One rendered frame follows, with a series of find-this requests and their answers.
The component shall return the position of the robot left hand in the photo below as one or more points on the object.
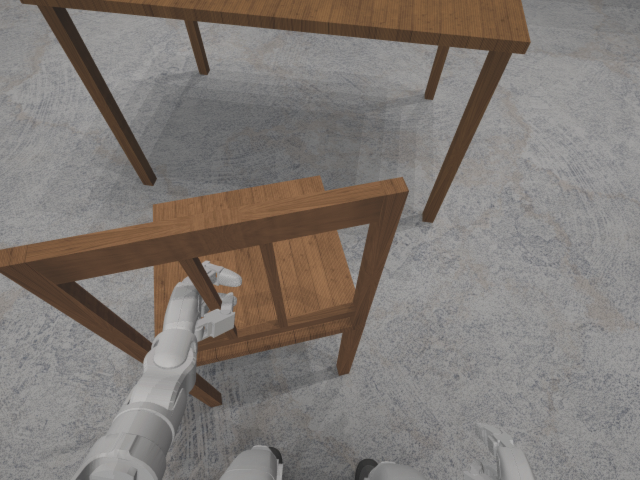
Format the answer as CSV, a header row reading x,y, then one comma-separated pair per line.
x,y
186,305

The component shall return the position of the robot left forearm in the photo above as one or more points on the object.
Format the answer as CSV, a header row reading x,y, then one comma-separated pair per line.
x,y
137,442

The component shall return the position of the robot right shin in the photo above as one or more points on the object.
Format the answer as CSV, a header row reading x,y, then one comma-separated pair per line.
x,y
385,462

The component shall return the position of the robot right hand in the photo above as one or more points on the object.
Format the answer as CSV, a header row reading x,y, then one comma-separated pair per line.
x,y
512,463

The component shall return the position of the chair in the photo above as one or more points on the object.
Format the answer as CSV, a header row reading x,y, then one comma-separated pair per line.
x,y
282,240

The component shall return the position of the left robot thigh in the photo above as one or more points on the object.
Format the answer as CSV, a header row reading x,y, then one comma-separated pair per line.
x,y
254,464

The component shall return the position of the table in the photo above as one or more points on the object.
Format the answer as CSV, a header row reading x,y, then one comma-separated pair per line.
x,y
498,26

